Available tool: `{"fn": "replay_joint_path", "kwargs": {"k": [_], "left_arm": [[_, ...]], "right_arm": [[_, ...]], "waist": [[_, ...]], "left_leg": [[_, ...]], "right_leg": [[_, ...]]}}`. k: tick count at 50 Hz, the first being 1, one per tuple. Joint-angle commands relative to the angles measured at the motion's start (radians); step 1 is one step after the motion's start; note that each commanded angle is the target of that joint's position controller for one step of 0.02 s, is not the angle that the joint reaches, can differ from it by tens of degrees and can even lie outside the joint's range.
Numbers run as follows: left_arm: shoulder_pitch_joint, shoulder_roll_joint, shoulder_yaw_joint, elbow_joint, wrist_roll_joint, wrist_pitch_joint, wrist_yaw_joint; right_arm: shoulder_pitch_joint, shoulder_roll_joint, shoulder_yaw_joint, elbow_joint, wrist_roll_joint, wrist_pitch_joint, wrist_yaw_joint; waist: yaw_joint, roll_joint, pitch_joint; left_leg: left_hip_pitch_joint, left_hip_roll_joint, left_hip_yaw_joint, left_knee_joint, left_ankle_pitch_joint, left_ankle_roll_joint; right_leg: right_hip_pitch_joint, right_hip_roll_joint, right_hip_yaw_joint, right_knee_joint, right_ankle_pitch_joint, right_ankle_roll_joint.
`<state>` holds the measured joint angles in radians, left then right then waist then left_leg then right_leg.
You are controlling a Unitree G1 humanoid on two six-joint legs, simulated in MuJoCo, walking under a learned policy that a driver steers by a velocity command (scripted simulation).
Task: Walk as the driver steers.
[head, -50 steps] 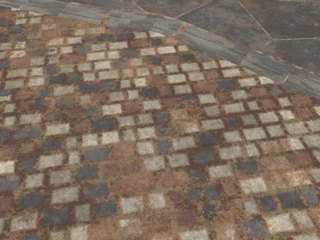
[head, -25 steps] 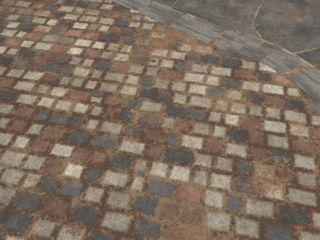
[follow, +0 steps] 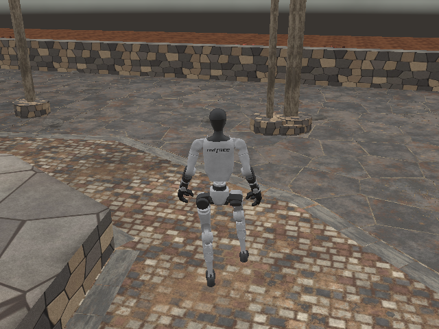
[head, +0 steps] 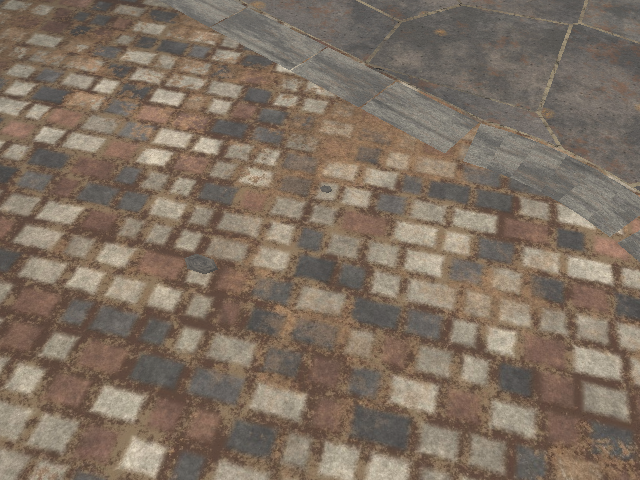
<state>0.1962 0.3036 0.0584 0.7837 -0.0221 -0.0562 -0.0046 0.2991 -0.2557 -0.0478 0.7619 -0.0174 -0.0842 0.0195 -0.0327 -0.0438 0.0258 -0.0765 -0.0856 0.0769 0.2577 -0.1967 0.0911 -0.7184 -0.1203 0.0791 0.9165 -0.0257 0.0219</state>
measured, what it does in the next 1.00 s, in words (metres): walks ahead, turning left: right foot, then left foot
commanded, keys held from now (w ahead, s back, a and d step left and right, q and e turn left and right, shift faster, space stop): w+e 0.04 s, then q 0.96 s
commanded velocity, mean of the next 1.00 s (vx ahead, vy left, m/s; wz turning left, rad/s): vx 0.14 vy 0.00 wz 0.35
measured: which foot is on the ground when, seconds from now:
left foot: down 0.00-0.24, up 0.26-0.62, down 0.64-1.00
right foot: up 0.00-0.20, down 0.22-0.64, up 0.66-1.00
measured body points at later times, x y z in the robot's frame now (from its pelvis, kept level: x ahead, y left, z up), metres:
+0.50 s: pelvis +0.20 -0.03 -0.01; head +0.24 -0.02 +0.44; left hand +0.33 +0.25 -0.12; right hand +0.32 -0.31 -0.13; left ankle +0.23 +0.11 -0.70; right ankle +0.27 -0.14 -0.75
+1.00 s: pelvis +0.24 +0.01 +0.00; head +0.27 +0.05 +0.44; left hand +0.29 +0.34 -0.12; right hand +0.48 -0.20 -0.09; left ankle +0.23 +0.10 -0.75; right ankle +0.32 -0.13 -0.71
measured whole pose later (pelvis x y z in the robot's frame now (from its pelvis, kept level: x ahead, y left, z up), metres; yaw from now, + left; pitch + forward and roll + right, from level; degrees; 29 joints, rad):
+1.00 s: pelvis +0.24 +0.01 +0.00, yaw +23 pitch +3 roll -2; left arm 0.04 0.30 0.08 0.84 -0.01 0.01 0.03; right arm 0.19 -0.30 -0.08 0.66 0.01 0.03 -0.04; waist -0.01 -0.01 0.04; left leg -0.31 -0.07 -0.14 0.46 -0.19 0.05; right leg -0.45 0.02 0.09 0.79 -0.35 0.08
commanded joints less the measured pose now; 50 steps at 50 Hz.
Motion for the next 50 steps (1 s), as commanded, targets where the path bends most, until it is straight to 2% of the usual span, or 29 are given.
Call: {"fn": "replay_joint_path", "kwargs": {"k": [1,2,4,7,9,10,11,12,13,14,15,16,17,18,21,24,27,30,31,32,33,34,35,36,37,38,40,44,50], "left_arm": [[-0.048,0.046,0.008,-0.059,-0.001,-0.015,-0.012],[-0.076,0.036,0.004,-0.068,-0.001,-0.017,-0.018],[-0.154,0.011,-0.008,-0.106,0.02,-0.024,-0.029],[-0.183,0.008,-0.012,-0.128,0.036,-0.04,-0.052],[-0.095,0.061,0.007,-0.108,0.041,-0.046,-0.051],[0.007,0.097,0.022,-0.077,0.048,-0.051,-0.042],[0.105,0.165,0.037,-0.058,0.061,-0.054,-0.028],[0.18,0.233,0.048,-0.05,0.089,-0.04,-0.011],[0.206,0.161,0.031,-0.065,0.063,-0.022,-0.002],[0.147,0.146,0.029,-0.087,0.043,-0.002,0.005],[0.054,0.116,0.02,-0.095,0.032,0.01,0.013],[-0.014,0.075,0.009,-0.087,0.025,0.014,0.016],[-0.069,0.053,0.003,-0.084,0.032,0.016,0.015],[-0.116,0.064,0.009,-0.082,0.044,0.017,0.01],[-0.178,0.094,0.023,-0.079,0.052,0.01,0.013],[-0.179,0.114,0.032,-0.058,0.042,0.02,0.03],[-0.174,0.132,0.038,-0.037,0.03,0.043,0.037],[-0.191,0.137,0.042,-0.017,0.005,0.062,0.036],[-0.165,0.112,0.038,-0.001,-0.001,0.069,0.035],[-0.111,0.07,0.031,0.019,0.01,0.077,0.031],[-0.115,0.033,0.019,-0.015,0.055,0.078,0.025],[-0.215,0.065,0.029,-0.05,0.045,0.073,0.033],[-0.238,0.087,0.037,-0.051,0.022,0.072,0.039],[-0.212,0.091,0.044,-0.035,0.016,0.072,0.046],[-0.197,0.099,0.05,-0.013,0.024,0.073,0.054],[-0.19,0.103,0.054,-0.011,0.031,0.072,0.056],[-0.177,0.088,0.053,-0.007,0.024,0.065,0.051],[-0.205,0.059,0.041,-0.014,0.018,0.058,0.045],[-0.188,0.08,0.04,-0.009,0.011,0.047,0.027]], "right_arm": [[-0.045,-0.153,-0.037,-0.049,0.001,-0.022,-0.015],[-0.032,-0.158,-0.038,-0.038,0.004,-0.02,-0.018],[0.015,-0.158,-0.036,0.002,0.018,-0.005,-0.024],[0.059,-0.176,-0.036,0.04,0.028,0.032,-0.03],[0.034,-0.204,-0.043,0.044,0.034,0.045,-0.035],[0.005,-0.206,-0.042,0.043,0.038,0.049,-0.037],[0.016,-0.18,-0.031,0.032,0.025,0.041,-0.037],[0.132,-0.079,0.001,0.019,0.007,0.024,-0.024],[0.164,-0.101,0.0,0.05,0.027,0.021,-0.017],[0.087,-0.205,-0.034,0.033,0.059,0.03,-0.017],[0.015,-0.193,-0.037,0.006,0.068,0.045,-0.024],[0.004,-0.166,-0.036,0.011,0.057,0.069,-0.035],[0.032,-0.146,-0.039,0.02,0.049,0.101,-0.047],[0.072,-0.116,-0.035,0.027,0.046,0.127,-0.055],[0.083,-0.099,-0.035,0.006,0.03,0.148,-0.063],[0.01,-0.11,-0.038,-0.029,0.026,0.142,-0.049],[-0.032,-0.129,-0.048,-0.059,0.026,0.147,-0.034],[-0.007,-0.126,-0.059,-0.06,0.022,0.147,-0.022],[0.016,-0.139,-0.069,-0.052,0.015,0.143,-0.025],[0.034,-0.202,-0.088,-0.057,0.009,0.138,-0.034],[0.024,-0.305,-0.103,-0.097,0.014,0.133,-0.053],[0.049,-0.313,-0.101,-0.103,-0.02,0.108,-0.04],[0.022,-0.288,-0.096,-0.103,-0.021,0.084,-0.033],[-0.038,-0.262,-0.092,-0.109,0.0,0.072,-0.037],[-0.081,-0.219,-0.079,-0.121,0.019,0.072,-0.042],[-0.105,-0.203,-0.071,-0.128,0.026,0.076,-0.05],[-0.093,-0.186,-0.063,-0.135,0.019,0.081,-0.061],[-0.068,-0.208,-0.073,-0.142,0.026,0.093,-0.072],[-0.11,-0.225,-0.08,-0.163,0.022,0.112,-0.061]], "waist": [[-0.007,0.088,0.019],[-0.021,0.084,0.032],[-0.038,0.061,0.069],[-0.033,0.091,0.036],[0.029,0.127,-0.028],[0.092,0.122,-0.089],[0.128,0.082,-0.205],[0.1,-0.116,-0.392],[0.133,-0.153,-0.562],[0.149,-0.065,-0.497],[0.113,-0.04,-0.35],[0.076,-0.016,-0.211],[0.033,-0.048,-0.142],[0.0,-0.09,-0.101],[-0.021,-0.106,-0.092],[0.004,-0.08,-0.13],[0.014,-0.078,-0.122],[-0.016,-0.064,-0.104],[-0.02,-0.025,-0.094],[-0.006,0.146,-0.055],[0.038,0.422,-0.028],[-0.03,0.341,-0.095],[-0.018,0.24,-0.09],[0.015,0.185,-0.086],[0.027,0.157,-0.095],[0.039,0.166,-0.104],[0.042,0.165,-0.139],[0.018,0.164,-0.138],[0.008,0.194,-0.117]], "left_leg": [[-0.045,0.258,-0.038,-0.142,0.3,0.073],[-0.025,0.266,-0.024,-0.15,0.302,0.066],[0.011,0.271,-0.023,-0.106,0.463,0.066],[0.121,0.293,-0.07,0.016,0.668,0.074],[0.172,0.291,-0.117,0.135,0.816,0.056],[0.166,0.254,-0.108,0.254,0.857,0.026],[0.038,0.202,-0.091,0.429,0.692,-0.019],[-0.34,0.078,-0.071,0.827,0.077,-0.1],[-0.459,-0.007,-0.205,1.044,-0.551,-0.129],[-0.506,0.057,-0.248,1.096,-0.518,-0.127],[-0.567,0.104,-0.194,1.054,-0.453,-0.13],[-0.564,0.136,-0.163,0.979,-0.402,-0.144],[-0.481,0.164,-0.15,0.916,-0.36,-0.155],[-0.391,0.153,-0.111,0.883,-0.318,-0.169],[-0.322,0.17,-0.084,0.768,-0.207,-0.168],[-0.305,0.189,-0.077,0.647,-0.091,-0.145],[-0.293,0.185,-0.057,0.57,-0.099,-0.122],[-0.209,0.147,-0.009,0.384,-0.05,-0.074],[-0.161,0.122,-0.015,0.305,-0.001,-0.043],[-0.124,0.197,-0.169,0.148,0.192,0.009],[-0.018,0.41,-0.506,0.103,0.49,0.149],[-0.072,0.46,-0.613,0.047,0.389,0.267],[-0.063,0.413,-0.543,0.039,0.304,0.233],[-0.055,0.369,-0.476,0.056,0.257,0.172],[-0.054,0.344,-0.435,0.068,0.254,0.132],[-0.07,0.325,-0.408,0.075,0.294,0.12],[-0.043,0.301,-0.386,0.085,0.368,0.122],[0.016,0.287,-0.413,0.1,0.341,0.129],[-0.068,0.266,-0.503,0.113,0.286,0.142]], "right_leg": [[0.054,0.018,-0.012,-0.155,0.179,-0.006],[0.055,0.023,-0.026,-0.198,0.199,-0.012],[0.062,0.038,-0.063,-0.301,0.181,-0.024],[0.089,0.081,-0.106,-0.384,0.087,-0.046],[0.197,0.125,-0.109,-0.428,0.022,-0.074],[0.338,0.144,-0.123,-0.496,0.118,-0.097],[0.606,0.043,-0.053,-0.452,0.523,-0.144],[1.056,-0.261,0.249,-0.338,0.942,-0.33],[1.162,-0.369,0.4,-0.35,1.026,-0.421],[1.048,-0.316,0.281,-0.397,0.804,-0.371],[0.906,-0.262,0.192,-0.453,0.575,-0.321],[0.728,-0.212,0.12,-0.523,0.385,-0.292],[0.56,-0.179,0.062,-0.589,0.213,-0.264],[0.422,-0.155,0.011,-0.647,0.105,-0.257],[0.337,-0.166,-0.074,-0.696,0.063,-0.269],[0.402,-0.195,-0.112,-0.689,0.042,-0.263],[0.457,-0.221,-0.123,-0.669,-0.039,-0.241],[0.481,-0.207,-0.153,-0.577,-0.114,-0.176],[0.464,-0.168,-0.178,-0.498,-0.183,-0.128],[0.394,-0.078,-0.259,-0.298,-0.293,-0.045],[0.117,0.079,-0.291,0.026,-0.63,0.059],[0.058,0.135,-0.101,0.2,-0.667,0.048],[0.03,0.115,-0.049,0.253,-0.586,0.026],[0.016,0.095,-0.027,0.244,-0.489,0.012],[0.026,0.082,-0.017,0.228,-0.434,0.013],[0.057,0.086,-0.017,0.229,-0.39,0.019],[0.09,0.107,-0.016,0.214,-0.335,0.029],[0.104,0.123,0.0,0.008,-0.309,0.055],[0.253,0.15,0.009,-0.182,-0.335,0.06]]}}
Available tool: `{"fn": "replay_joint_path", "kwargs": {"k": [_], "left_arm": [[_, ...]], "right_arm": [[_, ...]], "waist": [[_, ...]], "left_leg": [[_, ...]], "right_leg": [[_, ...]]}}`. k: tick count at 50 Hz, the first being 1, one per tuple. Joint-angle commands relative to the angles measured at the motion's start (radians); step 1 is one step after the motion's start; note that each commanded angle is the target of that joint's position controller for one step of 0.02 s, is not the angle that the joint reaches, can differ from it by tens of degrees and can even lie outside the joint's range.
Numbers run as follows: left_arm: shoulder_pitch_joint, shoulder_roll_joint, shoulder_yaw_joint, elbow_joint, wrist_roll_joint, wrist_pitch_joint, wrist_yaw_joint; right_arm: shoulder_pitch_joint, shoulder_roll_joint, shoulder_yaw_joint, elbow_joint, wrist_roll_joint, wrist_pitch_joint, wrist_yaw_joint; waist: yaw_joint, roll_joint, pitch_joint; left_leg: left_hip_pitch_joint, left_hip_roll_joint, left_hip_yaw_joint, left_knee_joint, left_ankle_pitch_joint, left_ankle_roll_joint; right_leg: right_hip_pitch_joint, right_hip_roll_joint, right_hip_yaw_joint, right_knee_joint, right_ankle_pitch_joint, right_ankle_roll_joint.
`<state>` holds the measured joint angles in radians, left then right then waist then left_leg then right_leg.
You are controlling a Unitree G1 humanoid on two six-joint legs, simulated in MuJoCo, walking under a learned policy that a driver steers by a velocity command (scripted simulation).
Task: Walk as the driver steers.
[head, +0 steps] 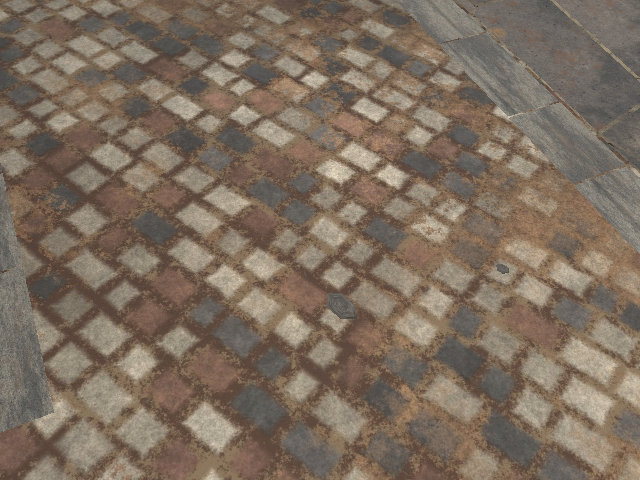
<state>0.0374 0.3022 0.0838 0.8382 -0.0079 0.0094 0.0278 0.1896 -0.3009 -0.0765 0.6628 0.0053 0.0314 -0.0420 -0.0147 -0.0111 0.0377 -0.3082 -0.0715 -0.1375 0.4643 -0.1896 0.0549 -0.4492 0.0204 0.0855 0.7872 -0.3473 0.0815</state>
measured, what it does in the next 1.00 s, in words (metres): steps on the spot: right foot, then left foot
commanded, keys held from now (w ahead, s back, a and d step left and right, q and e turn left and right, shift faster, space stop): q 0.50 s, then no key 0.02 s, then e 0.48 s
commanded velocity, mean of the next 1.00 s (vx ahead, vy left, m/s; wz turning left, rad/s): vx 0.00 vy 0.00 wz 0.25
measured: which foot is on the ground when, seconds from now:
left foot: down 0.00-0.14, up 0.16-0.54, down 0.56-1.00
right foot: up 0.00-0.12, down 0.14-0.56, up 0.58-1.00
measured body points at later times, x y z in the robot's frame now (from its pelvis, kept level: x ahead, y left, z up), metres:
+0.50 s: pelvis +0.00 -0.01 +0.00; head +0.05 +0.00 +0.44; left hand +0.04 +0.30 -0.12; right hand +0.24 -0.23 -0.10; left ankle -0.03 +0.12 -0.72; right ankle +0.02 -0.15 -0.74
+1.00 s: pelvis +0.00 +0.02 -0.01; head +0.04 +0.01 +0.44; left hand +0.04 +0.32 -0.12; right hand +0.22 -0.21 -0.12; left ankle -0.03 +0.12 -0.74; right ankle +0.00 -0.10 -0.72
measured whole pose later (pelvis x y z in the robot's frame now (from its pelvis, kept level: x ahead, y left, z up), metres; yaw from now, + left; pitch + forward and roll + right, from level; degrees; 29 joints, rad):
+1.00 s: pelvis +0.00 +0.02 -0.01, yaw +12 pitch +0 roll +1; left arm 0.17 0.31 0.07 0.81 -0.02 0.06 0.00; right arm 0.08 -0.27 -0.06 0.75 -0.01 0.03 -0.03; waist 0.02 0.00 0.07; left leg -0.21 0.03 0.17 0.49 -0.28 0.03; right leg -0.33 -0.06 -0.05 0.78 -0.45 0.05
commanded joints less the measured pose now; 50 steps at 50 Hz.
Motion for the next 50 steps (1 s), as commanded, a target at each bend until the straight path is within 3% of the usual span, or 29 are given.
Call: {"fn": "replay_joint_path", "kwargs": {"k": [1,3,5,6,7,8,9,10,11,12,15,19,24,26,27,28,29,30,31,32,33,35,38,42,47,50], "left_arm": [[-0.022,0.085,0.016,-0.063,-0.004,-0.023,-0.009],[0.003,0.093,0.017,-0.061,-0.005,-0.033,-0.017],[0.068,0.098,0.022,-0.046,-0.004,-0.042,-0.026],[0.106,0.124,0.031,-0.034,0.003,-0.042,-0.026],[0.12,0.193,0.045,-0.039,0.02,-0.036,-0.02],[0.1,0.242,0.051,-0.04,0.047,-0.029,-0.018],[0.06,0.186,0.037,-0.07,0.046,-0.033,-0.014],[0.013,0.134,0.023,-0.087,0.037,-0.033,-0.006],[-0.019,0.115,0.017,-0.094,0.024,-0.029,-0.002],[-0.019,0.106,0.013,-0.096,0.011,-0.028,0.003],[0.044,0.124,0.014,-0.083,0.016,-0.012,0.017],[0.077,0.172,0.029,-0.084,0.015,0.003,0.015],[0.066,0.211,0.042,-0.088,-0.007,0.005,-0.009],[0.052,0.204,0.04,-0.081,-0.027,0.002,-0.013],[0.107,0.164,0.026,-0.055,-0.026,-0.002,-0.019],[0.136,0.089,-0.001,-0.062,0.018,-0.007,-0.028],[0.093,0.054,-0.017,-0.101,0.031,-0.011,-0.025],[0.051,0.124,0.003,-0.094,0.011,-0.004,-0.018],[0.066,0.123,0.006,-0.082,-0.006,0.002,-0.019],[0.098,0.115,0.006,-0.05,-0.008,0.008,-0.016],[0.11,0.123,0.009,-0.03,0.0,0.014,-0.01],[0.154,0.12,0.011,-0.004,-0.006,0.021,-0.009],[0.122,0.115,0.005,-0.025,-0.011,0.024,-0.006],[0.096,0.113,0.003,-0.065,-0.013,0.033,-0.006],[0.115,0.092,0.002,-0.091,-0.012,0.04,-0.022],[0.14,0.087,0.004,-0.102,-0.015,0.043,-0.04]], "right_arm": [[-0.01,-0.18,-0.051,-0.067,0.001,-0.001,0.003],[-0.03,-0.178,-0.05,-0.073,0.007,0.004,0.006],[-0.068,-0.173,-0.046,-0.083,0.019,0.012,0.003],[-0.068,-0.157,-0.041,-0.088,0.021,0.015,0.0],[-0.023,-0.103,-0.028,-0.089,0.01,0.015,0.001],[-0.003,-0.116,-0.035,-0.116,0.016,0.006,0.003],[0.019,-0.202,-0.058,-0.096,-0.002,-0.002,0.007],[0.028,-0.228,-0.073,-0.072,0.008,0.001,0.011],[0.042,-0.205,-0.073,-0.051,0.009,0.011,0.009],[0.037,-0.183,-0.067,-0.05,0.007,0.02,0.008],[-0.03,-0.121,-0.043,-0.086,0.023,0.023,0.018],[-0.077,-0.096,-0.023,-0.125,0.015,0.02,0.031],[-0.043,-0.117,-0.03,-0.13,0.016,0.031,0.05],[0.015,-0.114,-0.037,-0.11,0.013,0.034,0.056],[0.05,-0.134,-0.046,-0.096,0.009,0.032,0.047],[0.085,-0.216,-0.064,-0.099,0.007,0.028,0.03],[0.054,-0.238,-0.051,-0.127,-0.028,0.013,0.028],[0.067,-0.154,-0.027,-0.111,-0.041,-0.011,0.037],[0.024,-0.11,-0.009,-0.086,-0.042,-0.028,0.039],[-0.027,-0.097,-0.005,-0.072,-0.036,-0.036,0.039],[-0.065,-0.082,0.002,-0.061,-0.03,-0.044,0.037],[-0.087,-0.063,0.013,-0.036,-0.04,-0.052,0.027],[-0.104,-0.092,0.002,-0.016,-0.034,-0.046,0.012],[-0.083,-0.129,-0.017,0.014,-0.022,-0.025,0.002],[-0.117,-0.135,-0.028,0.027,-0.018,-0.017,0.004],[-0.139,-0.148,-0.036,0.034,-0.004,-0.011,0.003]], "waist": [[-0.009,0.164,-0.132],[-0.001,0.171,-0.141],[0.042,0.164,-0.146],[0.05,0.135,-0.152],[0.018,-0.056,-0.173],[-0.013,-0.289,-0.117],[-0.007,-0.199,-0.109],[-0.022,-0.138,-0.095],[-0.032,-0.11,-0.075],[-0.018,-0.114,-0.06],[0.027,-0.137,-0.05],[0.066,-0.158,-0.088],[0.049,-0.171,-0.085],[0.006,-0.149,-0.089],[-0.003,-0.08,-0.105],[0.01,0.162,-0.155],[0.006,0.311,-0.172],[-0.043,0.183,-0.203],[-0.009,0.178,-0.162],[0.013,0.16,-0.137],[0.02,0.164,-0.111],[0.04,0.159,-0.101],[0.018,0.15,-0.072],[-0.013,0.128,-0.043],[0.001,0.116,-0.066],[0.026,0.127,-0.093]], "left_leg": [[0.166,0.248,-0.309,-0.084,0.296,0.176],[0.178,0.237,-0.347,-0.058,0.34,0.166],[0.151,0.194,-0.346,-0.015,0.322,0.123],[0.085,0.152,-0.32,0.026,0.211,0.079],[-0.051,0.048,-0.196,0.215,-0.085,0.021],[-0.26,-0.093,-0.036,0.397,-0.459,-0.035],[-0.281,-0.01,-0.047,0.609,-0.45,-0.075],[-0.275,0.008,-0.04,0.682,-0.378,-0.088],[-0.281,0.018,-0.024,0.716,-0.321,-0.106],[-0.314,0.024,-0.016,0.746,-0.271,-0.122],[-0.332,0.05,0.061,0.658,-0.205,-0.15],[-0.252,0.106,0.111,0.451,-0.206,-0.157],[-0.077,0.099,0.185,0.224,-0.163,-0.109],[0.053,0.074,0.207,0.026,-0.031,-0.058],[0.195,0.067,0.168,-0.082,0.094,-0.02],[0.39,0.259,-0.086,-0.11,0.441,0.043],[0.347,0.488,-0.313,-0.096,0.611,0.247],[0.274,0.469,-0.25,-0.11,0.552,0.292],[0.232,0.398,-0.146,-0.117,0.458,0.237],[0.219,0.338,-0.077,-0.126,0.349,0.177],[0.194,0.319,-0.037,-0.13,0.373,0.151],[0.141,0.294,0.045,-0.139,0.434,0.145],[0.165,0.303,0.068,-0.146,0.326,0.153],[0.212,0.379,0.011,-0.155,0.252,0.2],[0.234,0.408,0.048,-0.124,0.382,0.206],[0.24,0.405,0.097,-0.067,0.427,0.172]], "right_leg": [[0.002,0.013,0.004,-0.083,-0.02,-0.003],[0.047,0.019,0.005,-0.165,-0.012,-0.015],[0.163,0.019,-0.016,-0.363,0.122,-0.038],[0.269,-0.036,0.006,-0.444,0.24,-0.062],[0.391,-0.237,0.183,-0.473,0.354,-0.137],[0.38,-0.403,0.416,-0.497,0.536,-0.319],[0.343,-0.455,0.412,-0.493,0.545,-0.382],[0.323,-0.39,0.299,-0.475,0.515,-0.343],[0.32,-0.32,0.206,-0.463,0.457,-0.294],[0.336,-0.298,0.162,-0.46,0.451,-0.28],[0.383,-0.265,0.056,-0.476,0.499,-0.292],[0.443,-0.304,0.003,-0.472,0.533,-0.307],[0.387,-0.332,-0.057,-0.435,0.529,-0.278],[0.34,-0.316,-0.092,-0.349,0.476,-0.226],[0.255,-0.276,-0.13,-0.257,0.39,-0.168],[0.059,-0.184,-0.217,-0.024,0.08,-0.074],[-0.109,-0.075,-0.184,0.155,-0.326,-0.019],[-0.069,-0.11,-0.079,0.277,-0.329,-0.011],[-0.054,-0.123,-0.056,0.283,-0.279,-0.017],[-0.048,-0.13,-0.052,0.252,-0.222,-0.018],[-0.03,-0.128,-0.045,0.236,-0.152,-0.009],[0.053,-0.101,-0.037,0.222,-0.068,0.007],[0.05,-0.093,-0.057,0.115,-0.05,0.013],[-0.012,-0.102,-0.079,0.098,-0.121,0.006],[0.024,-0.097,-0.12,0.042,-0.135,-0.018],[0.1,-0.076,-0.158,-0.082,-0.069,-0.049]]}}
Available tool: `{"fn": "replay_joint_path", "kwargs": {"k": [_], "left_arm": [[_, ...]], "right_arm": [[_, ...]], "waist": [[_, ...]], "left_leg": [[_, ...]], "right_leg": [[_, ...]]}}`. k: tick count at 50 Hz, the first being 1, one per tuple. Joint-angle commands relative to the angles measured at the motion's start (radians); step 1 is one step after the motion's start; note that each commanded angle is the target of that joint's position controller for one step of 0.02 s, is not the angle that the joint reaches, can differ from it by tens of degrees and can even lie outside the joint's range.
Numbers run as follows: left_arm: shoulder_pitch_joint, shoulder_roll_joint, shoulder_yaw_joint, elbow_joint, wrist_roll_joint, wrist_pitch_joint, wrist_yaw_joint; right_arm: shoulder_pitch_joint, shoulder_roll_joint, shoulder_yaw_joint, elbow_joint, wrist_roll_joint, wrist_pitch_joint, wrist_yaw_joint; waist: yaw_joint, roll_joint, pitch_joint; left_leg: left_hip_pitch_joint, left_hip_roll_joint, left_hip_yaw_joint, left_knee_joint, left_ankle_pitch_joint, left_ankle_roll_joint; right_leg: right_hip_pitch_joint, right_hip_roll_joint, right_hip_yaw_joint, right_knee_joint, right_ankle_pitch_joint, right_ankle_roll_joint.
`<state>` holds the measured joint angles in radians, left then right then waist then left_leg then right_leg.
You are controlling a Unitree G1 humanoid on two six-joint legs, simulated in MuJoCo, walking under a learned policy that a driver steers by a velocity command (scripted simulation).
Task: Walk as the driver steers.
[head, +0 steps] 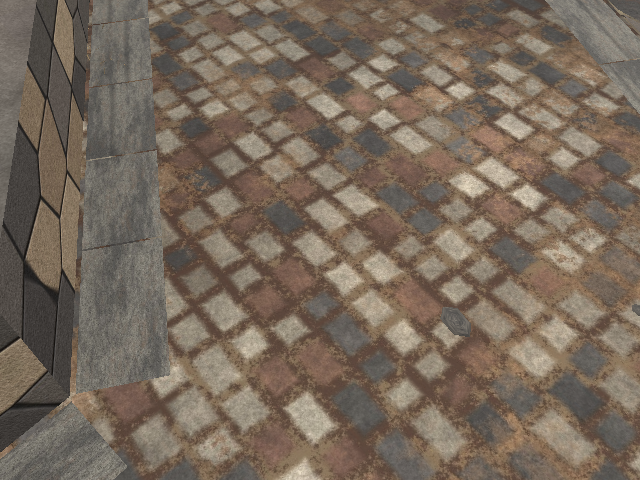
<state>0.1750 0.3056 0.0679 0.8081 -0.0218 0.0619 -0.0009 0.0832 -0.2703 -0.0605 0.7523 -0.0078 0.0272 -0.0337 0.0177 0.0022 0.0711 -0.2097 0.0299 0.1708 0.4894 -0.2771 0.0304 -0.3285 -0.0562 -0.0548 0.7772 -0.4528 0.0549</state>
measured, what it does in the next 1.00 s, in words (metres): steps on the spot: right foot, then left foot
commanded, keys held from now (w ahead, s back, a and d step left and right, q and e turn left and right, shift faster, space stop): e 0.46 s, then q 0.26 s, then w+q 0.28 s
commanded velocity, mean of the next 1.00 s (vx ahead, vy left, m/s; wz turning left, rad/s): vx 0.06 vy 0.00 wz -0.17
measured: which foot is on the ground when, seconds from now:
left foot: down 0.00-0.06, up 0.08-0.56, down 0.58-0.88, up 0.90-1.00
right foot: up 0.00-0.04, down 0.06-1.00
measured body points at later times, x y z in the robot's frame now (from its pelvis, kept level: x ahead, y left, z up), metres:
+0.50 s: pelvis +0.01 -0.02 +0.01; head +0.04 -0.05 +0.45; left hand +0.24 +0.22 -0.08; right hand +0.08 -0.35 -0.10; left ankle +0.08 +0.13 -0.70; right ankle -0.02 -0.11 -0.74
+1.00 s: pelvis +0.08 -0.01 +0.00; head +0.10 -0.02 +0.45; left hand +0.17 +0.28 -0.11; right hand +0.21 -0.30 -0.10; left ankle +0.10 +0.11 -0.68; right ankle -0.02 -0.11 -0.74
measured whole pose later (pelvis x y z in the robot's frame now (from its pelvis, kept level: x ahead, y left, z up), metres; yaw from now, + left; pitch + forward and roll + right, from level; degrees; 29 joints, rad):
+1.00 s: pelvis +0.08 -0.01 +0.00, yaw -8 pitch +1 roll -1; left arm 0.34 0.30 0.07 0.80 0.00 -0.07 0.02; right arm 0.16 -0.31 -0.05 0.73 0.03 -0.03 0.00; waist 0.04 0.03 0.00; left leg -0.48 -0.04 -0.09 0.97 -0.45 0.03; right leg -0.08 0.02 0.00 0.41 -0.36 -0.02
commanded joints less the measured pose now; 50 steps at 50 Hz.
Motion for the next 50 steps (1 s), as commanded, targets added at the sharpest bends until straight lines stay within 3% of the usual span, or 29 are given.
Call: {"fn": "replay_joint_path", "kwargs": {"k": [1,2,3,4,5,6,8,9,11,16,23,27,28,29,30,31,32,33,35,37,39,41,43,44,45,46,47,48,50], "left_arm": [[0.027,0.082,0.022,-0.068,-0.001,-0.008,-0.017],[0.06,0.092,0.028,-0.061,0.002,-0.009,-0.018],[0.08,0.153,0.047,-0.064,0.006,-0.012,-0.009],[0.105,0.283,0.076,-0.085,0.01,-0.018,0.011],[0.13,0.266,0.064,-0.101,0.049,-0.044,-0.003],[0.086,0.243,0.057,-0.108,0.048,-0.067,-0.009],[-0.006,0.192,0.047,-0.119,0.011,-0.081,0.004],[-0.026,0.175,0.039,-0.125,0.0,-0.077,0.013],[-0.011,0.169,0.035,-0.135,0.007,-0.07,0.023],[0.014,0.192,0.043,-0.145,0.007,-0.055,0.033],[-0.027,0.21,0.049,-0.171,0.011,-0.038,0.026],[-0.063,0.142,0.015,-0.169,0.016,-0.029,0.029],[-0.067,0.104,-0.002,-0.16,0.015,-0.03,0.031],[-0.01,0.054,-0.022,-0.134,0.033,-0.039,0.029],[0.072,0.048,-0.025,-0.119,0.067,-0.048,0.026],[0.096,0.075,-0.016,-0.11,0.063,-0.051,0.025],[0.06,0.11,-0.012,-0.103,0.068,-0.053,0.027],[0.01,0.136,-0.002,-0.1,0.061,-0.055,0.029],[-0.022,0.144,0.005,-0.109,0.044,-0.047,0.037],[-0.007,0.118,0.002,-0.108,0.04,-0.052,0.04],[-0.015,0.084,-0.001,-0.112,0.034,-0.066,0.036],[-0.019,0.064,-0.001,-0.116,0.022,-0.092,0.029],[0.039,0.073,0.007,-0.101,0.017,-0.123,0.021],[0.103,0.111,0.019,-0.085,0.018,-0.137,0.02],[0.192,0.171,0.037,-0.06,0.02,-0.145,0.019],[0.206,0.21,0.049,-0.045,0.024,-0.15,0.014],[0.193,0.161,0.04,-0.055,0.026,-0.151,0.021],[0.187,0.133,0.034,-0.061,0.024,-0.15,0.027],[0.185,0.125,0.03,-0.06,0.02,-0.138,0.029]], "right_arm": [[-0.044,-0.181,-0.054,-0.053,0.018,-0.003,-0.007],[-0.032,-0.176,-0.055,-0.04,0.027,0.0,-0.007],[0.022,-0.146,-0.051,-0.021,0.02,-0.002,-0.003],[-0.015,-0.088,-0.032,-0.065,-0.033,-0.008,0.002],[-0.114,-0.106,-0.036,-0.095,-0.018,-0.013,-0.003],[-0.11,-0.138,-0.046,-0.089,0.008,-0.011,-0.003],[-0.072,-0.157,-0.057,-0.057,0.009,-0.009,-0.013],[-0.058,-0.164,-0.061,-0.051,0.002,-0.009,-0.017],[-0.027,-0.147,-0.059,-0.04,0.007,-0.014,-0.013],[-0.046,-0.128,-0.052,-0.045,0.012,-0.021,-0.015],[-0.046,-0.14,-0.051,-0.051,0.018,-0.047,0.002],[0.033,-0.127,-0.04,-0.02,0.019,-0.062,0.027],[0.056,-0.103,-0.031,-0.009,0.012,-0.067,0.035],[0.047,-0.107,-0.022,-0.01,-0.008,-0.07,0.039],[0.01,-0.173,-0.023,-0.029,-0.02,-0.07,0.036],[-0.049,-0.146,-0.006,-0.025,-0.029,-0.07,0.038],[-0.071,-0.129,-0.004,-0.027,-0.012,-0.071,0.046],[-0.042,-0.144,-0.009,-0.017,-0.003,-0.071,0.049],[-0.02,-0.206,-0.019,-0.011,0.013,-0.074,0.047],[0.008,-0.198,-0.017,-0.004,0.022,-0.07,0.034],[0.034,-0.184,-0.015,-0.005,0.031,-0.055,0.019],[0.049,-0.187,-0.017,-0.015,0.033,-0.047,0.011],[0.0,-0.174,-0.016,-0.05,0.035,-0.045,0.007],[-0.048,-0.145,-0.009,-0.083,0.038,-0.049,0.009],[-0.078,-0.097,0.003,-0.115,0.044,-0.059,0.013],[-0.104,-0.113,0.002,-0.146,0.04,-0.072,0.02],[-0.075,-0.151,-0.011,-0.136,0.035,-0.081,0.026],[-0.047,-0.144,-0.011,-0.124,0.042,-0.083,0.035],[-0.071,-0.115,-0.003,-0.134,0.046,-0.081,0.053]], "waist": [[0.012,0.117,-0.134],[0.031,0.105,-0.139],[0.018,-0.022,-0.143],[0.002,-0.32,-0.142],[0.073,-0.229,-0.201],[0.048,-0.13,-0.171],[0.001,-0.066,-0.118],[-0.014,-0.075,-0.117],[-0.02,-0.093,-0.147],[0.003,-0.115,-0.129],[0.015,-0.159,-0.113],[-0.007,-0.155,-0.168],[-0.032,-0.137,-0.166],[-0.014,-0.081,-0.17],[0.067,0.093,-0.175],[0.106,0.159,-0.14],[0.08,0.147,-0.116],[0.038,0.133,-0.104],[0.018,0.143,-0.085],[0.016,0.152,-0.119],[0.004,0.155,-0.109],[0.002,0.146,-0.057],[0.039,0.109,-0.037],[0.069,0.022,-0.034],[0.086,-0.128,-0.029],[0.081,-0.222,0.038],[0.061,-0.122,0.047],[0.049,-0.077,0.027],[0.061,-0.084,0.026]], "left_leg": [[0.126,0.29,-0.183,-0.055,0.495,0.169],[0.088,0.262,-0.142,0.006,0.42,0.119],[-0.02,0.189,-0.06,0.157,0.233,0.029],[-0.342,0.024,0.011,0.461,-0.298,-0.087],[-0.41,-0.053,-0.174,0.655,-0.471,-0.1],[-0.447,-0.026,-0.225,0.725,-0.408,-0.092],[-0.475,0.006,-0.245,0.678,-0.236,-0.085],[-0.447,0.008,-0.25,0.659,-0.177,-0.093],[-0.399,-0.016,-0.244,0.652,-0.104,-0.109],[-0.385,-0.031,-0.256,0.447,-0.058,-0.139],[-0.243,-0.061,-0.275,0.233,-0.073,-0.133],[-0.078,-0.031,-0.227,0.049,0.021,-0.099],[0.026,-0.02,-0.226,-0.11,0.176,-0.079],[0.12,0.041,-0.306,-0.182,0.338,-0.052],[0.149,0.169,-0.463,-0.154,0.581,0.012],[0.037,0.222,-0.508,-0.134,0.554,0.139],[-0.01,0.173,-0.497,-0.147,0.384,0.137],[-0.012,0.118,-0.464,-0.148,0.273,0.097],[-0.015,0.097,-0.481,-0.14,0.237,0.076],[0.011,0.09,-0.514,-0.132,0.16,0.093],[0.006,0.087,-0.574,-0.153,-0.131,0.125],[-0.036,0.095,-0.642,-0.178,-0.337,0.149],[-0.148,0.05,-0.612,-0.119,-0.332,0.128],[-0.277,-0.018,-0.517,0.001,-0.282,0.084],[-0.451,-0.116,-0.361,0.214,-0.244,0.029],[-0.625,-0.096,-0.312,0.382,-0.307,0.013],[-0.687,-0.03,-0.335,0.513,-0.294,0.005],[-0.71,-0.008,-0.338,0.562,-0.239,0.001],[-0.743,0.031,-0.298,0.568,-0.134,-0.015]], "right_leg": [[0.032,0.017,-0.039,-0.161,0.107,-0.041],[0.109,0.037,-0.042,-0.282,0.229,-0.07],[0.225,-0.01,0.082,-0.381,0.48,-0.12],[0.395,-0.275,0.461,-0.387,0.932,-0.271],[0.345,-0.363,0.583,-0.426,0.923,-0.437],[0.34,-0.318,0.501,-0.438,0.845,-0.422],[0.322,-0.221,0.389,-0.431,0.718,-0.317],[0.303,-0.196,0.364,-0.435,0.725,-0.298],[0.303,-0.166,0.34,-0.438,0.759,-0.295],[0.31,-0.138,0.372,-0.44,0.629,-0.289],[0.204,-0.113,0.483,-0.408,0.514,-0.286],[0.204,-0.112,0.453,-0.32,0.646,-0.252],[0.166,-0.085,0.432,-0.312,0.578,-0.215],[0.132,-0.039,0.396,-0.306,0.443,-0.158],[0.103,0.052,0.293,-0.217,0.198,-0.106],[0.131,0.073,0.239,-0.259,0.058,-0.057],[0.174,0.056,0.218,-0.309,0.135,-0.035],[0.176,0.071,0.204,-0.307,0.183,-0.038],[0.155,0.079,0.188,-0.286,0.228,-0.048],[0.146,0.096,0.151,-0.275,0.16,-0.047],[0.093,0.12,0.104,-0.247,0.025,-0.051],[0.058,0.109,0.1,-0.255,-0.002,-0.069],[0.158,0.067,0.143,-0.339,0.011,-0.103],[0.272,-0.009,0.251,-0.427,-0.049,-0.147],[0.407,-0.148,0.464,-0.538,-0.136,-0.223],[0.446,-0.323,0.66,-0.583,-0.009,-0.308],[0.47,-0.351,0.621,-0.548,0.145,-0.326],[0.506,-0.323,0.535,-0.54,0.24,-0.302],[0.528,-0.267,0.373,-0.56,0.363,-0.246]]}}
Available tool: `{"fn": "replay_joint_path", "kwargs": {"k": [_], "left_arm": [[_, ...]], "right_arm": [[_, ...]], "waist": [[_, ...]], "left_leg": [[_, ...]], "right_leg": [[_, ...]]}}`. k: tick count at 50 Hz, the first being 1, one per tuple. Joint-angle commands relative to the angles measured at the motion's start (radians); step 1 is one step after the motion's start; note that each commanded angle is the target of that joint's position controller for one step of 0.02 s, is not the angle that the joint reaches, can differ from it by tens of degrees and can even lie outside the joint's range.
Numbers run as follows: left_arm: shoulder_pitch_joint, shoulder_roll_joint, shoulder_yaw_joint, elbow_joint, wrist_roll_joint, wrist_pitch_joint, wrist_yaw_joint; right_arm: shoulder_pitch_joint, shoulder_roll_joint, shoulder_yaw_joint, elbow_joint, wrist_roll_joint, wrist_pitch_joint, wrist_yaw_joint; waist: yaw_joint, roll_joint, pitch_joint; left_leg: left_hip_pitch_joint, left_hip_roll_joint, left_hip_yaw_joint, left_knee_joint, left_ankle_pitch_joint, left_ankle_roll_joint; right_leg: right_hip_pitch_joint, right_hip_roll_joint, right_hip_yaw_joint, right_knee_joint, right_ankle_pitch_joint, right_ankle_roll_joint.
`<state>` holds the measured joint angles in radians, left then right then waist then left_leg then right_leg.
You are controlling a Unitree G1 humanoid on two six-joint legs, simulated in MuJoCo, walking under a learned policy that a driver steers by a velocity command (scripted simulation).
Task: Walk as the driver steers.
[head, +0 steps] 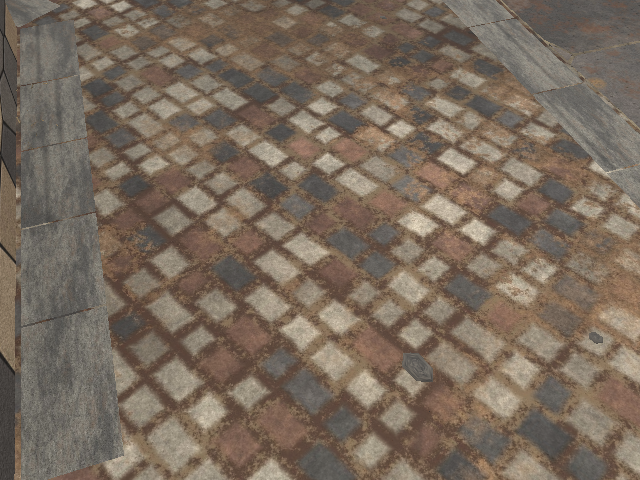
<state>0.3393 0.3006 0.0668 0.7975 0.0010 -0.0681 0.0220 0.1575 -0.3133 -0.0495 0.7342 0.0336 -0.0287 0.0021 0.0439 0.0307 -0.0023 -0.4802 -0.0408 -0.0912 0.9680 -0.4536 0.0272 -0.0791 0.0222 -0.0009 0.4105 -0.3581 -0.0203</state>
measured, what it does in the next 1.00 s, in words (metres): walks ahead: left foot, then right foot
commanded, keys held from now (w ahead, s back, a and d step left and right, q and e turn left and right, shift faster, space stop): w+q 0.30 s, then w+e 0.70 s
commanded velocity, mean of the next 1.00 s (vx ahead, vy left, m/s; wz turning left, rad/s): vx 0.46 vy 0.00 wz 0.00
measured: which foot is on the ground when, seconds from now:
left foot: up 0.00-0.22, down 0.24-0.80, up 0.82-1.00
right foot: down 0.00-0.26, up 0.28-0.78, down 0.80-1.00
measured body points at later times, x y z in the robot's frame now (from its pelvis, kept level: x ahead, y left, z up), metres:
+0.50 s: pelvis +0.23 +0.11 +0.01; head +0.25 +0.12 +0.46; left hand +0.30 +0.40 -0.10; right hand +0.39 -0.14 -0.10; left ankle +0.21 +0.17 -0.74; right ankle +0.36 -0.05 -0.65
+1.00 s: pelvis +0.54 +0.10 +0.00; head +0.58 +0.10 +0.45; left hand +0.67 +0.37 -0.10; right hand +0.67 -0.18 -0.09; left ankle +0.52 +0.26 -0.65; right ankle +0.57 +0.03 -0.74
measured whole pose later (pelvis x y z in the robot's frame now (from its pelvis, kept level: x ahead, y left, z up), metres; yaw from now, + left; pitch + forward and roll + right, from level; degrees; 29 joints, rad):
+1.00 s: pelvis +0.54 +0.10 +0.00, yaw -3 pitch +2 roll -1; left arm 0.29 0.30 0.05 0.64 -0.01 -0.06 -0.02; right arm 0.21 -0.31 -0.02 0.70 -0.01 -0.11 0.01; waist 0.01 0.02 0.04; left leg -0.54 0.06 -0.07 1.14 -0.35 -0.02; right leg -0.28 0.12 0.04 0.41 -0.15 -0.10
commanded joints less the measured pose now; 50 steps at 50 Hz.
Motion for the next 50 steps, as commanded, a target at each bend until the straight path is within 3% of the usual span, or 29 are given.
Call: {"fn": "replay_joint_path", "kwargs": {"k": [1,5,7,10,11,12,13,14,15,16,17,18,20,23,26,30,35,36,38,39,40,41,42,43,44,45,46,47,50], "left_arm": [[0.02,0.129,0.03,-0.051,-0.001,-0.004,0.007],[0.018,0.16,0.033,-0.057,-0.008,-0.001,0.006],[0.031,0.192,0.042,-0.054,-0.016,-0.003,0.002],[0.044,0.221,0.051,-0.05,-0.026,0.0,-0.001],[0.043,0.222,0.05,-0.051,-0.027,0.003,0.002],[0.058,0.206,0.042,-0.061,-0.02,-0.001,0.006],[0.078,0.12,0.014,-0.101,0.014,-0.012,0.005],[0.099,0.058,-0.015,-0.158,0.009,-0.042,-0.001],[-0.022,0.164,0.012,-0.175,-0.03,-0.062,-0.011],[-0.047,0.161,0.008,-0.181,-0.056,-0.069,-0.017],[-0.042,0.147,0.003,-0.163,-0.041,-0.069,-0.011],[-0.021,0.146,0.009,-0.144,-0.023,-0.058,-0.007],[0.034,0.127,0.009,-0.111,-0.02,-0.024,-0.014],[-0.004,0.098,0.003,-0.111,-0.011,0.005,-0.008],[-0.089,0.08,-0.001,-0.13,-0.011,-0.004,-0.012],[-0.202,0.045,-0.014,-0.16,-0.023,-0.02,-0.036],[-0.314,0.024,-0.026,-0.228,-0.021,-0.028,-0.08],[-0.319,0.026,-0.025,-0.241,-0.02,-0.028,-0.089],[-0.271,0.056,-0.011,-0.251,-0.017,-0.022,-0.094],[-0.188,0.092,0.006,-0.24,-0.016,-0.018,-0.091],[-0.045,0.143,0.033,-0.216,-0.02,-0.016,-0.081],[0.113,0.215,0.059,-0.195,-0.021,-0.004,-0.064],[0.117,0.291,0.072,-0.19,-0.027,-0.008,-0.062],[0.164,0.185,0.048,-0.202,-0.021,-0.007,-0.054],[0.114,0.159,0.037,-0.2,-0.011,-0.006,-0.048],[0.047,0.154,0.036,-0.213,-0.013,-0.005,-0.046],[-0.014,0.139,0.031,-0.226,-0.012,-0.003,-0.045],[-0.05,0.124,0.024,-0.237,0.0,-0.003,-0.041],[-0.088,0.131,0.025,-0.229,-0.011,-0.005,-0.03]], "right_arm": [[-0.166,-0.053,-0.007,-0.127,0.005,-0.026,0.03],[-0.23,0.0,0.02,-0.186,-0.002,-0.03,0.069],[-0.233,-0.018,0.016,-0.201,-0.002,-0.028,0.075],[-0.148,-0.09,-0.02,-0.207,-0.006,-0.017,0.067],[-0.024,-0.127,-0.044,-0.179,-0.003,-0.011,0.062],[0.13,-0.177,-0.076,-0.138,0.0,0.0,0.046],[0.255,-0.257,-0.099,-0.112,0.003,0.012,0.022],[0.233,-0.312,-0.094,-0.149,-0.008,-0.002,0.024],[0.213,-0.228,-0.074,-0.145,-0.013,-0.018,0.03],[0.178,-0.175,-0.059,-0.127,-0.019,-0.027,0.028],[0.113,-0.14,-0.046,-0.129,-0.021,-0.035,0.029],[0.06,-0.105,-0.035,-0.134,-0.033,-0.043,0.03],[0.017,-0.079,-0.027,-0.126,-0.047,-0.055,0.031],[0.046,-0.094,-0.03,-0.078,-0.043,-0.081,0.029],[0.076,-0.091,-0.026,-0.044,-0.043,-0.085,0.019],[0.12,-0.118,-0.029,-0.01,-0.04,-0.083,0.008],[0.188,-0.132,-0.036,0.039,-0.031,-0.046,-0.001],[0.189,-0.138,-0.037,0.041,-0.029,-0.036,-0.005],[0.172,-0.166,-0.043,0.032,-0.029,-0.02,-0.018],[0.167,-0.179,-0.045,0.027,-0.032,-0.011,-0.026],[0.153,-0.181,-0.043,0.019,-0.031,-0.006,-0.033],[0.16,-0.152,-0.028,-0.005,-0.046,-0.018,-0.038],[0.282,-0.013,0.017,-0.041,-0.069,-0.048,-0.012],[0.183,-0.11,0.002,-0.041,-0.042,-0.085,0.009],[0.08,-0.142,-0.008,-0.086,-0.002,-0.105,0.02],[0.042,-0.122,0.003,-0.105,-0.01,-0.117,0.019],[0.03,-0.12,-0.002,-0.105,-0.03,-0.118,0.014],[0.053,-0.123,-0.007,-0.104,-0.039,-0.108,0.013],[0.097,-0.093,0.0,-0.093,-0.051,-0.077,0.005]], "waist": [[0.043,-0.116,0.1],[0.057,-0.12,0.095],[0.048,-0.131,0.09],[-0.029,-0.161,0.019],[-0.104,-0.152,-0.052],[-0.178,-0.131,-0.122],[-0.193,0.057,-0.204],[-0.127,0.209,-0.396],[-0.181,0.075,-0.303],[-0.147,0.062,-0.16],[-0.096,-0.013,-0.082],[-0.057,0.006,-0.052],[-0.011,0.054,-0.038],[-0.017,0.03,0.018],[-0.052,0.013,0.053],[-0.111,0.0,0.08],[-0.15,-0.016,0.105],[-0.142,-0.008,0.094],[-0.096,0.039,0.022],[-0.046,0.061,-0.042],[0.038,0.053,-0.124],[0.109,-0.027,-0.242],[0.002,-0.287,-0.355],[0.087,-0.175,-0.422],[0.091,-0.128,-0.267],[0.051,-0.023,-0.168],[0.009,0.018,-0.089],[-0.029,-0.008,-0.065],[-0.072,-0.052,-0.022]], "left_leg": [[-0.44,0.108,0.002,0.07,0.095,-0.023],[-0.231,0.112,0.103,-0.146,0.291,-0.045],[-0.117,0.085,0.148,-0.236,0.311,-0.027],[0.075,0.006,0.202,-0.305,0.273,0.043],[0.246,-0.032,0.217,-0.351,0.302,0.079],[0.485,-0.05,0.183,-0.365,0.305,0.115],[0.79,0.145,-0.157,-0.403,0.196,0.203],[0.9,0.395,-0.796,-0.632,-0.058,0.376],[0.823,0.374,-0.759,-0.716,-0.151,0.333],[0.676,0.353,-0.586,-0.722,-0.103,0.295],[0.512,0.31,-0.456,-0.719,0.028,0.262],[0.396,0.27,-0.354,-0.723,0.158,0.242],[0.263,0.234,-0.238,-0.774,0.281,0.241],[0.21,0.223,-0.11,-0.83,0.364,0.239],[0.267,0.196,-0.008,-0.845,0.431,0.198],[0.35,0.208,0.08,-0.865,0.469,0.151],[0.585,0.274,0.12,-0.776,0.659,0.144],[0.619,0.283,0.129,-0.736,0.763,0.137],[0.65,0.279,0.159,-0.598,1.148,0.115],[0.647,0.272,0.174,-0.469,1.314,0.103],[0.565,0.247,0.203,-0.271,1.321,0.077],[0.329,0.212,0.218,0.02,1.026,0.043],[-0.138,-0.021,0.143,0.378,-0.012,-0.024],[-0.255,-0.016,-0.036,0.474,-0.097,-0.014],[-0.328,0.04,-0.045,0.449,-0.008,-0.001],[-0.315,0.08,-0.029,0.36,0.056,0.003],[-0.275,0.104,-0.015,0.273,0.084,-0.009],[-0.209,0.122,-0.018,0.239,0.102,-0.023],[-0.144,0.133,0.019,0.095,0.127,-0.085]], "right_leg": [[0.239,-0.312,0.241,-0.21,0.327,-0.153],[0.077,-0.243,0.031,-0.248,0.373,-0.126],[0.04,-0.252,-0.017,-0.245,0.428,-0.114],[0.068,-0.274,-0.098,-0.067,0.881,-0.079],[0.038,-0.26,-0.14,0.097,0.997,-0.055],[-0.095,-0.231,-0.158,0.306,0.95,-0.025],[-0.421,-0.149,-0.155,0.671,0.315,0.027],[-0.624,0.015,0.029,0.951,-0.231,0.053],[-0.726,-0.036,0.14,1.004,-0.149,0.043],[-0.746,-0.084,0.101,0.956,-0.062,0.02],[-0.686,-0.134,0.085,0.876,0.009,0.015],[-0.612,-0.17,0.088,0.809,0.058,0.016],[-0.512,-0.191,0.08,0.778,0.111,0.024],[-0.554,-0.193,0.072,0.69,0.218,0.052],[-0.615,-0.177,0.079,0.516,0.405,0.054],[-0.596,-0.126,0.05,0.298,0.547,0.035],[-0.702,-0.092,0.01,0.176,0.42,-0.009],[-0.695,-0.077,-0.012,0.166,0.364,-0.023],[-0.577,-0.012,-0.081,0.17,0.243,-0.061],[-0.46,0.027,-0.102,0.178,0.198,-0.086],[-0.24,0.054,-0.095,0.122,0.25,-0.124],[0.091,-0.08,0.108,0.115,0.307,-0.191],[0.474,-0.337,0.668,0.071,0.167,-0.391],[0.536,-0.35,0.803,-0.039,0.101,-0.387],[0.437,-0.32,0.642,-0.069,0.15,-0.335],[0.284,-0.283,0.543,-0.085,0.244,-0.312],[0.148,-0.248,0.47,-0.107,0.359,-0.3],[0.051,-0.223,0.425,-0.134,0.431,-0.302],[-0.118,-0.182,0.335,-0.181,0.509,-0.304]]}}
Keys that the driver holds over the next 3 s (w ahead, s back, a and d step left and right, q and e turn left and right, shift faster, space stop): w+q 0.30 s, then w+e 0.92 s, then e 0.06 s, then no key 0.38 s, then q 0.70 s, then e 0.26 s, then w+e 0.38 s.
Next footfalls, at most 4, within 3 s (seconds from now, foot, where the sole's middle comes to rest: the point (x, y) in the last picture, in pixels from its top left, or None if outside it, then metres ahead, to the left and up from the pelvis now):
0.24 left None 0.25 0.18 -0.77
0.80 right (342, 431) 0.61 0.03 -0.77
1.26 left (259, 317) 0.89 0.24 -0.77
1.66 right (361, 333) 0.86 -0.01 -0.77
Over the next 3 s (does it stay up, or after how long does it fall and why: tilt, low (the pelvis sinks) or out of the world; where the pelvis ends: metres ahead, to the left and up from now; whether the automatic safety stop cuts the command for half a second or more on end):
stays up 0.92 0.14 0.00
